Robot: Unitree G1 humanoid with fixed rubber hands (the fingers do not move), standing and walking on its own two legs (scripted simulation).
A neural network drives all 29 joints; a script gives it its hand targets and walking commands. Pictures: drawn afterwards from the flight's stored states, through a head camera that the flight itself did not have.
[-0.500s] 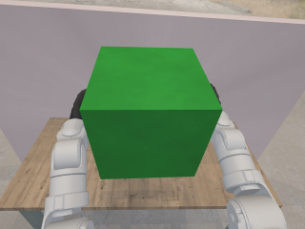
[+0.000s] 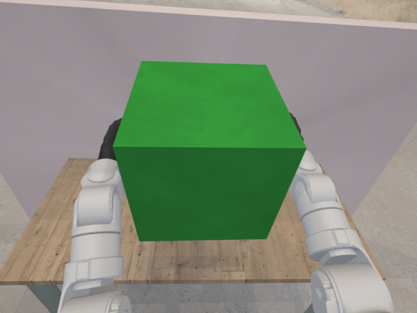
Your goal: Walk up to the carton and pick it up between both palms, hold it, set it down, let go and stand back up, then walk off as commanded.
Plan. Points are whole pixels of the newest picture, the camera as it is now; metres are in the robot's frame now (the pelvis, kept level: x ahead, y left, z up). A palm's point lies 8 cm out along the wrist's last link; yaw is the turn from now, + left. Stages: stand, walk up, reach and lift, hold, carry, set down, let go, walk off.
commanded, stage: hold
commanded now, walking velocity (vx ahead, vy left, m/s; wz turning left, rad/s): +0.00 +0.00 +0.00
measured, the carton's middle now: (204, 150) +0.38 +0.00 +0.17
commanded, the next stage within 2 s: none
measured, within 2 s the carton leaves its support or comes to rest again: neither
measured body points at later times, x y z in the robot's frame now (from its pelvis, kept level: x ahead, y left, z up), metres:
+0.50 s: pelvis +0.01 +0.00 +0.00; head -0.04 +0.03 +0.45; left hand +0.37 +0.17 +0.16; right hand +0.38 -0.17 +0.18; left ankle +0.01 +0.13 -0.75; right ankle +0.01 -0.13 -0.75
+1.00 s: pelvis +0.00 +0.00 +0.00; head -0.05 +0.03 +0.45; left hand +0.36 +0.18 +0.17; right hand +0.38 -0.17 +0.18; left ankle +0.01 +0.13 -0.75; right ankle +0.01 -0.13 -0.75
